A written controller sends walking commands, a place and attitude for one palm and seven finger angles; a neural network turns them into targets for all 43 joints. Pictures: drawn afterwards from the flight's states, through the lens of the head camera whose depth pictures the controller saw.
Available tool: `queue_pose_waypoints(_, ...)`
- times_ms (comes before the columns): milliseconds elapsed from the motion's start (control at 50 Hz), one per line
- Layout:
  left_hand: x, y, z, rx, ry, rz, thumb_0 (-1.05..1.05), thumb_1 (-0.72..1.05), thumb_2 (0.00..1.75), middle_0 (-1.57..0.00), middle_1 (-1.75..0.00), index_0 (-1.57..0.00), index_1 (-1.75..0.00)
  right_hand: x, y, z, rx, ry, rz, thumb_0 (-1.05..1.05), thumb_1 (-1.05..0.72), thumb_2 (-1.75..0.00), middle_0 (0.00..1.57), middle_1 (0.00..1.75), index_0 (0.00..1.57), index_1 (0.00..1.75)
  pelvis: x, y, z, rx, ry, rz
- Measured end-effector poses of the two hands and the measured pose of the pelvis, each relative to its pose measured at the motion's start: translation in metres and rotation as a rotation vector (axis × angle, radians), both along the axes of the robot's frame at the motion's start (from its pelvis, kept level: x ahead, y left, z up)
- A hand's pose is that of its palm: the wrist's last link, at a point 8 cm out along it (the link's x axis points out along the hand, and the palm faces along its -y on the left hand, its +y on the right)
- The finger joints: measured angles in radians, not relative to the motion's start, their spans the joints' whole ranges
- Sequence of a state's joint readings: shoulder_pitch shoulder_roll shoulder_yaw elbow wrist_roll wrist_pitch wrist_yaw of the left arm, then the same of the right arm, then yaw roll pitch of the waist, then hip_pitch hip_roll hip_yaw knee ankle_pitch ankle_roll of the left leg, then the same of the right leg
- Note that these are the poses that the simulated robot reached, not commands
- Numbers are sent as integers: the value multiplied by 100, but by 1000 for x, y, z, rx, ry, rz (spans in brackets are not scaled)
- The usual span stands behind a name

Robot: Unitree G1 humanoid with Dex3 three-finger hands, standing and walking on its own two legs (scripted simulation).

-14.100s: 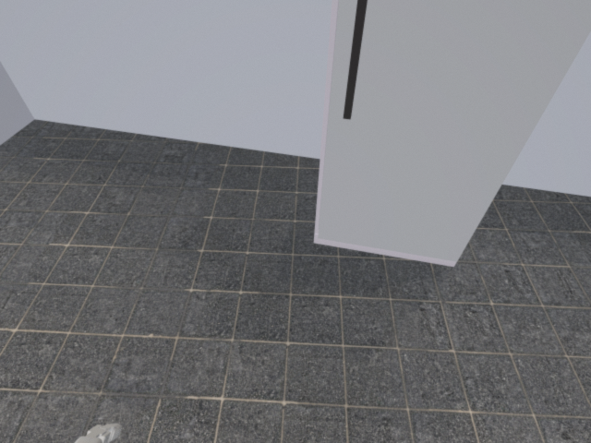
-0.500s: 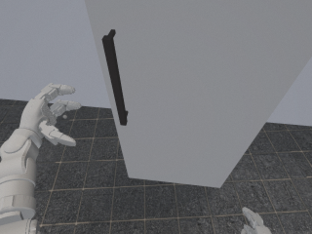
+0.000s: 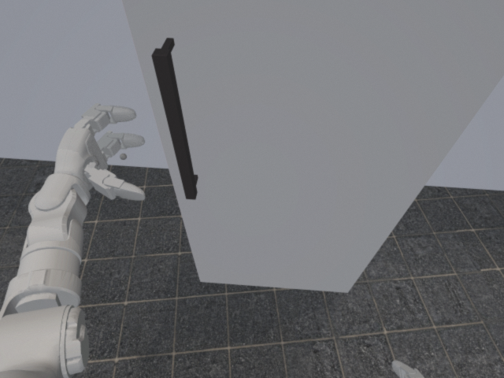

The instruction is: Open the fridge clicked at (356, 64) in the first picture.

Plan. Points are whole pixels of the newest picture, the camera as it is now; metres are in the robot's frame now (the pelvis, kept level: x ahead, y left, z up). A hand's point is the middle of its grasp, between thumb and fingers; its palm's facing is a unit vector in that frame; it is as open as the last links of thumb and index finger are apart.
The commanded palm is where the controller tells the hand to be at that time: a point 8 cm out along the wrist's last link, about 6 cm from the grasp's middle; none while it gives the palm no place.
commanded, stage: move the hooked fingers beside the handle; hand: left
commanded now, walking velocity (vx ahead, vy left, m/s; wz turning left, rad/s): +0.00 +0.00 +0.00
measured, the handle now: (182, 132) +0.51 +0.13 +0.10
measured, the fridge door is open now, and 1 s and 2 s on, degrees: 0 0 0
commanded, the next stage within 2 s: feel for the door with the fingertips in 1.16 s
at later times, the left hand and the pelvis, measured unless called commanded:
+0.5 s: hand (153, 140) +0.46 +0.17 +0.13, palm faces -0.07 -1.00 +0.00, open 14.0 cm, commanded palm +0.43 +0.24 +0.13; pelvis +0.01 -0.02 +0.00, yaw -2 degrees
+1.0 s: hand (144, 145) +0.45 +0.19 +0.12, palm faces -0.05 -1.00 +0.02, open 14.0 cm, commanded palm +0.43 +0.24 +0.13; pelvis +0.01 -0.02 -0.01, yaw -1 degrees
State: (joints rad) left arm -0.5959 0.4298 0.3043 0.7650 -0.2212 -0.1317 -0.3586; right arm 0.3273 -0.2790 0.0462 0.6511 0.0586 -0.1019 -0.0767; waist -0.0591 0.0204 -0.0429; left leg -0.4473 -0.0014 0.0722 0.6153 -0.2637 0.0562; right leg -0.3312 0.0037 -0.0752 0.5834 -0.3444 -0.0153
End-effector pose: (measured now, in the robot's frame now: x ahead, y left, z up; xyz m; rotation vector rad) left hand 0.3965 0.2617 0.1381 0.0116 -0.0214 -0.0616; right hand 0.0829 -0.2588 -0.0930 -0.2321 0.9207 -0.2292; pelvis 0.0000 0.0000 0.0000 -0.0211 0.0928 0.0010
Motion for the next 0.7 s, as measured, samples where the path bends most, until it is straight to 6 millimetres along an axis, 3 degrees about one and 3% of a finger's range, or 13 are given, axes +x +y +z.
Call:
queue_pose_waypoints(240, 32, -18, -10, -13, 53, 6, -1, -50, 30, -30, -120, -30, -120, -30, -13, -11, -5, 113, -43, 1, -90, -90, 20, 30, 20, 30, -2, -6, -4, 1, 34, 0)
queue_pose_waypoints(440, 50, -34, 1, -4, 14, -12, -1, -50, 30, -30, -120, -30, -120, -55, -23, -16, 11, 185, -104, 1, -90, -90, 20, 30, 20, 30, 6, -13, -5, 6, 58, -21)
queue_pose_waypoints(580, 40, -27, -17, -8, 66, 23, -1, -50, 30, -30, -120, -30, -120, -48, -26, -15, 24, 175, -116, 1, -90, -90, 20, 30, 20, 30, 10, -19, -4, 12, 54, -32)
queue_pose_waypoints(700, 30, -13, -8, 2, -2, 50, -1, -50, 30, -30, -120, -30, -120, -30, -30, -13, 13, 151, -89, 1, -90, -90, 20, 30, 20, 30, 10, -24, -4, 8, 46, -18)
